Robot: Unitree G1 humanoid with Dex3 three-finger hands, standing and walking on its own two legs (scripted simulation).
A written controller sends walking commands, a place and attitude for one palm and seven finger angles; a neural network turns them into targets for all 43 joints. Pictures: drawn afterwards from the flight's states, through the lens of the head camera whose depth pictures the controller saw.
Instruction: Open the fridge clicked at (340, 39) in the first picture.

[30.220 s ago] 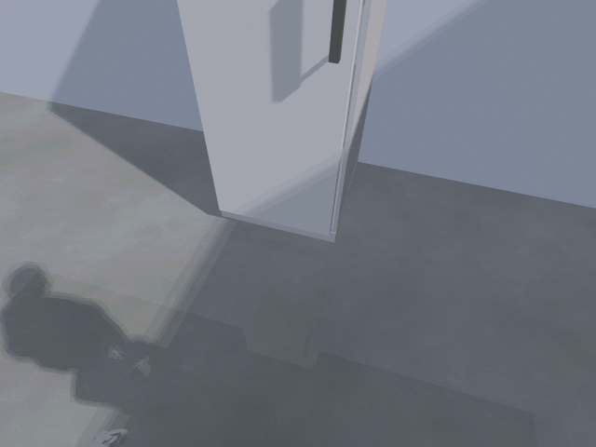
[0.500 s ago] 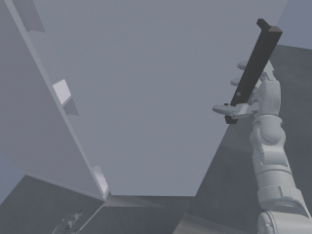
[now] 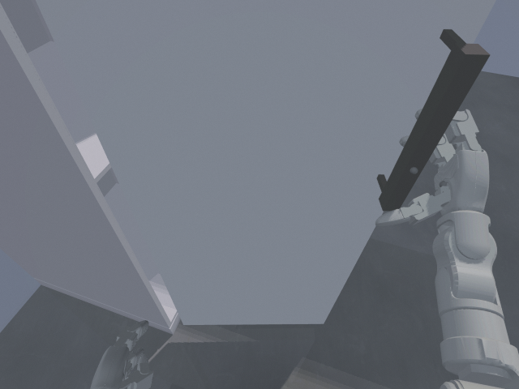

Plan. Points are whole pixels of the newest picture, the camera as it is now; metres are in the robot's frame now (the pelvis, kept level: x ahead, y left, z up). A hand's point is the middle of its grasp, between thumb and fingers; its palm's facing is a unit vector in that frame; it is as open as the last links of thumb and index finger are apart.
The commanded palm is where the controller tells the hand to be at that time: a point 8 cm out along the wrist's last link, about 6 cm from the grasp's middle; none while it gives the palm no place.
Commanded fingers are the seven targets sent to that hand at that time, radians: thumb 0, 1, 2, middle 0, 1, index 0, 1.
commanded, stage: slip the hand off the handle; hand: right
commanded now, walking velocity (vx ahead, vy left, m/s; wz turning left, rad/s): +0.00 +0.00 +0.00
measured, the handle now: (414, 133) +0.42 -0.18 +0.21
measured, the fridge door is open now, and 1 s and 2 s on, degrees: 71 70 70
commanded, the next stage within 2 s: draw the hand back to the body in 1.10 s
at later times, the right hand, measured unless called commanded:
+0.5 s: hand (476, 188) +0.35 -0.25 +0.18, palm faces +0.16 +0.98 -0.07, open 14.7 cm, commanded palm +0.31 -0.29 +0.18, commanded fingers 0.00 0.55 -0.20 0.25 1.15 0.25 1.15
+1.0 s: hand (496, 248) +0.26 -0.23 +0.19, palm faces +0.15 +0.98 -0.12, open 14.7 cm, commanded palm +0.23 -0.28 +0.18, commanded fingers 0.00 0.55 -0.20 0.25 1.15 0.25 1.15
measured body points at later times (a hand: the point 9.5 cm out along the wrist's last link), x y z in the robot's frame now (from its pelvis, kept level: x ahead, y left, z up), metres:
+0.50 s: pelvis +0.01 -0.02 +0.00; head +0.02 -0.03 +0.45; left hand +0.17 +0.21 -0.09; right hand +0.34 -0.31 +0.18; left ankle +0.01 +0.12 -0.73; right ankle +0.00 -0.14 -0.73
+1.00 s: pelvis -0.01 +0.00 +0.00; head -0.03 +0.01 +0.44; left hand +0.19 +0.22 -0.08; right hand +0.24 -0.29 +0.19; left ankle +0.01 +0.12 -0.73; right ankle +0.00 -0.14 -0.73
